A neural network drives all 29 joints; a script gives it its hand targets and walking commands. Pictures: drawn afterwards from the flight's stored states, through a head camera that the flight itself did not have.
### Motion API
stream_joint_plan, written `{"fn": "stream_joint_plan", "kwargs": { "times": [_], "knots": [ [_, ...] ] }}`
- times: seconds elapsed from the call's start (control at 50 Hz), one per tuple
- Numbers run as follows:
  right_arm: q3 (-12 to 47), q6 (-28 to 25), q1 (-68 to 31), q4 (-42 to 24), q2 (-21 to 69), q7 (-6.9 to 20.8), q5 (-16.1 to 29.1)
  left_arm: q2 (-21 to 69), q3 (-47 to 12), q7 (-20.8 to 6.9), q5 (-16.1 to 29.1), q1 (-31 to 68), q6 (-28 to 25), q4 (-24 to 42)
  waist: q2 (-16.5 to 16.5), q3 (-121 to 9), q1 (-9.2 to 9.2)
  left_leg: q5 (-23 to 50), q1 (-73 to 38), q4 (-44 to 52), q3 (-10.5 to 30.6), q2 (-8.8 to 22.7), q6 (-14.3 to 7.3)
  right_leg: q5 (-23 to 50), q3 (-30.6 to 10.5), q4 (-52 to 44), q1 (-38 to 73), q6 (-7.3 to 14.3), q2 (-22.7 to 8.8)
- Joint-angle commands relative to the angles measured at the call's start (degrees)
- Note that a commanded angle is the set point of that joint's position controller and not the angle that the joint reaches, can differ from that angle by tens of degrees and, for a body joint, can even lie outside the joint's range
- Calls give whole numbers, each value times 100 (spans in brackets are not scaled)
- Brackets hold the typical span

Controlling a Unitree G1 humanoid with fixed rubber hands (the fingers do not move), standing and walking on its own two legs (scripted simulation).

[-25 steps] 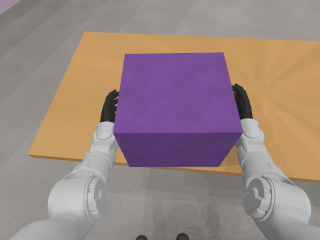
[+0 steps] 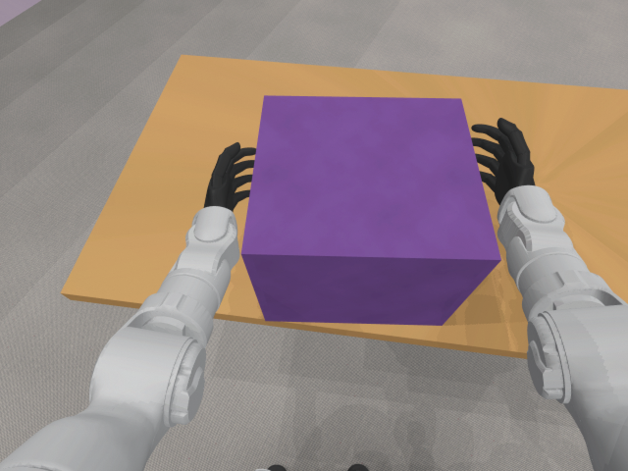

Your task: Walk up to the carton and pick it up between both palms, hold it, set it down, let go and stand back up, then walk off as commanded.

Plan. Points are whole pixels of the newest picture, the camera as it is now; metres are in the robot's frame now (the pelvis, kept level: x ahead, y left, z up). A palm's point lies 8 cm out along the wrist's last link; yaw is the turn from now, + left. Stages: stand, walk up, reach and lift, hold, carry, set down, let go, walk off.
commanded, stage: set down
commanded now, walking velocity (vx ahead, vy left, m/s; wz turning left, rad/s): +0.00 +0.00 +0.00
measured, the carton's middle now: (357, 216) +0.45 -0.01 +0.02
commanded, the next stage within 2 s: none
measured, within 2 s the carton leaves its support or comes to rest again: neither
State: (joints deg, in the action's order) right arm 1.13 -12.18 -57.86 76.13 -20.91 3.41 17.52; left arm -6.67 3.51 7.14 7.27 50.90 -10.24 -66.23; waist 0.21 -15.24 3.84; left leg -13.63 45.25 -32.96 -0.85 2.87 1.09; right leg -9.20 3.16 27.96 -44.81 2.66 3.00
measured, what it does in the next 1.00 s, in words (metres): stands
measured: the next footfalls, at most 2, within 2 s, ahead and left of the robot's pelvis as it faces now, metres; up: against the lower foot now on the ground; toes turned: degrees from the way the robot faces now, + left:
none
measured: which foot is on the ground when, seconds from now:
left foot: down 0.00-1.00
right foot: down 0.00-1.00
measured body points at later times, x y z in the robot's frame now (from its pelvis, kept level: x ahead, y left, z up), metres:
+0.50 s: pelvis -0.03 -0.01 +0.00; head +0.07 -0.01 +0.44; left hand +0.39 +0.19 +0.02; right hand +0.41 -0.23 +0.03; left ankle -0.01 +0.13 -0.72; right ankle +0.02 -0.09 -0.72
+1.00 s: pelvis +0.00 +0.00 +0.02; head +0.07 +0.01 +0.46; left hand +0.36 +0.21 +0.01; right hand +0.38 -0.23 +0.03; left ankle -0.01 +0.13 -0.72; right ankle +0.02 -0.09 -0.72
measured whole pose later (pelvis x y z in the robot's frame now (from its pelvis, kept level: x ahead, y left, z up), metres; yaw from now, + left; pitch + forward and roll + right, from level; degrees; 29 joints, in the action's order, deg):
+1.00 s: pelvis +0.00 +0.00 +0.02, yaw +1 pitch +15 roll -1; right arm 1.0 -13.6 -26.1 52.7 -21.8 7.2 18.0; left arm -10.1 0.0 5.6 9.5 23.6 -8.0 -43.2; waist -0.4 -7.2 1.3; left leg -11.8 29.7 -26.2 1.2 1.9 1.2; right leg -7.5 1.3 21.1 -28.8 2.5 3.5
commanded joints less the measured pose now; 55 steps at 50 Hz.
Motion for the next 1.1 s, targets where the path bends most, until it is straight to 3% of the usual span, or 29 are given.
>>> {"fn": "stream_joint_plan", "kwargs": {
  "times": [0.0,0.06,0.12,0.2,0.26,0.32,0.42,0.46,0.54,0.58,0.64,0.7,0.8,0.9,1.0,1.08],
  "knots": [
    [55,-517,-1371,-861,-1602,-64,177,-1100,302,-25,-336,1415,-18,1661,-16,-4426,-287,3829,-2451,-283,77,-215,396,4575,-321,479,3651,-485,42],
    [40,-584,-1301,-991,-1483,-34,270,-1015,234,-57,-437,1496,98,1842,-93,-4083,-299,3366,-1976,34,56,-262,255,4525,-428,331,4060,-506,11],
    [-14,-490,-1557,-1378,-1415,128,415,-900,-158,-22,-90,1812,-60,1878,-114,-3507,-280,2579,-1794,321,72,-257,134,3331,-455,101,3758,-454,37],
    [-79,-347,-1780,-2329,-1369,365,489,-847,-700,85,588,2298,-460,2107,-16,-3894,-297,1964,-1792,338,164,-270,106,1910,-435,-4,3164,-342,67],
    [-156,-226,-1133,-2622,-1653,458,480,-1105,-733,130,798,1841,-563,2148,-12,-4238,-292,1953,-1967,268,237,-256,152,1851,-476,17,3170,-293,64],
    [-237,-76,-731,-2656,-1796,440,377,-1287,-488,69,726,1490,-457,1909,-218,-4029,-215,1888,-1859,291,291,-266,129,1857,-630,-28,3507,-311,7],
    [-406,147,-616,-2723,-1673,351,142,-1306,-312,-1,681,1457,-277,1639,-525,-3343,-89,1197,-1383,514,299,-265,17,1069,-911,-209,3763,-351,-91],
    [-388,114,-397,-2941,-1587,310,118,-1266,-275,-13,653,1195,-275,1847,-571,-3361,-75,1305,-1390,535,282,-284,0,1248,-961,-219,3971,-386,-121],
    [-380,-85,341,-3321,-1554,227,120,-1174,-43,-92,360,340,-204,2532,-590,-3490,-136,1826,-1614,594,310,-314,14,2327,-1018,-227,4692,-428,-173],
    [-443,-92,339,-3317,-1552,209,67,-1208,25,-138,275,329,-146,2496,-652,-3194,-159,1637,-1639,705,310,-304,-19,2101,-1042,-377,4708,-447,-211],
    [-489,13,73,-3256,-1414,197,-51,-1320,-50,-184,372,685,-134,2140,-732,-2489,-182,883,-1557,890,245,-303,-105,899,-1130,-623,4352,-471,-271],
    [-427,-17,388,-3426,-1254,210,-61,-1257,-256,-153,546,456,-269,2427,-642,-2322,-206,829,-1606,939,197,-311,-88,676,-1117,-625,4345,-463,-261],
    [-504,-142,698,-3319,-1334,289,-49,-1221,-395,-109,578,258,-326,2829,-196,-2694,-332,1219,-1897,799,210,-352,13,1262,-935,-463,4270,-347,-129],
    [-387,-405,1399,-3236,-1517,346,93,-1101,-172,-130,262,-654,-155,3276,65,-2558,-300,2059,-2545,734,251,-352,91,2160,-748,-474,4324,-288,30],
    [-373,-767,2156,-3374,-1683,406,150,-828,-30,-153,-134,-1748,74,3980,29,-2080,-376,2703,-3116,783,257,-326,133,2919,-603,-591,4456,-322,119],
    [-360,-908,2275,-3533,-1693,495,216,-695,-73,-125,-240,-2009,163,4297,-154,-1631,-476,2596,-3174,925,216,-335,87,2813,-548,-679,4409,-335,154]
  ]
}}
